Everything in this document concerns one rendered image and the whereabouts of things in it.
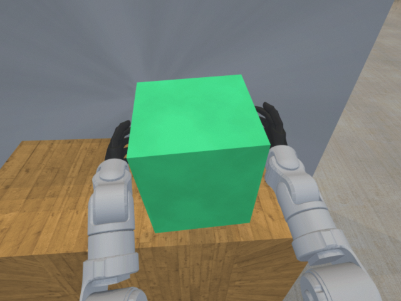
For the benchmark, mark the robot left hand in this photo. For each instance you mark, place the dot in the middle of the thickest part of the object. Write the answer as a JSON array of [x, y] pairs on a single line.
[[117, 143]]

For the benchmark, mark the robot left forearm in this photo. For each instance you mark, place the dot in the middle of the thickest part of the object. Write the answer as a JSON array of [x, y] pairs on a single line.
[[111, 223]]

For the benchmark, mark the right robot upper arm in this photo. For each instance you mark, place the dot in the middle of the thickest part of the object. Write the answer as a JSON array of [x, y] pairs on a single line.
[[339, 282]]

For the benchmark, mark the robot right forearm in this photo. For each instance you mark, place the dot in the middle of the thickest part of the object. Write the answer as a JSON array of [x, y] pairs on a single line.
[[315, 236]]

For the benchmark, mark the robot right hand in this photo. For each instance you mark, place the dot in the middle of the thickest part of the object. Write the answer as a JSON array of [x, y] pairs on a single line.
[[273, 125]]

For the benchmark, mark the carton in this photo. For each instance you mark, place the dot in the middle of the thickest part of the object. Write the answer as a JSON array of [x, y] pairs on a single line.
[[197, 151]]

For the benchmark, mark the left robot upper arm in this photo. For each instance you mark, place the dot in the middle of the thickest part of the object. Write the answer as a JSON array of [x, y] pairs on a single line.
[[121, 294]]

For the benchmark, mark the pedestal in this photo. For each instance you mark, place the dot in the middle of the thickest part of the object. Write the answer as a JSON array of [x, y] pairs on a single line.
[[45, 187]]

